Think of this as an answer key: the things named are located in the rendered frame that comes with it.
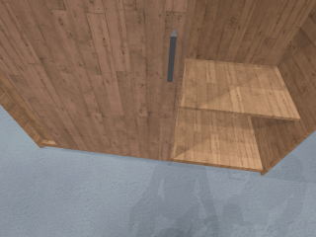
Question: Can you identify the handle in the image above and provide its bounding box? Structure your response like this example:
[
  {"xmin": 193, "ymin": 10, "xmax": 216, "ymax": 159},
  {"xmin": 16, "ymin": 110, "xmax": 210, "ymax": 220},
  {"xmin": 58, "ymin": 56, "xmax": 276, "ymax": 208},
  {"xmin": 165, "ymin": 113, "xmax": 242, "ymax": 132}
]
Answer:
[{"xmin": 167, "ymin": 30, "xmax": 177, "ymax": 83}]

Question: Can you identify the wardrobe door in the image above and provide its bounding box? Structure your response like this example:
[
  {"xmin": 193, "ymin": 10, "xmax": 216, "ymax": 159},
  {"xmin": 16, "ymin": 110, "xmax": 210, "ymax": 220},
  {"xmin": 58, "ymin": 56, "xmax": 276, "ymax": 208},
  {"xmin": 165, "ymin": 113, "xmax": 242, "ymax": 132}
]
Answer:
[
  {"xmin": 0, "ymin": 0, "xmax": 195, "ymax": 161},
  {"xmin": 0, "ymin": 70, "xmax": 53, "ymax": 141}
]

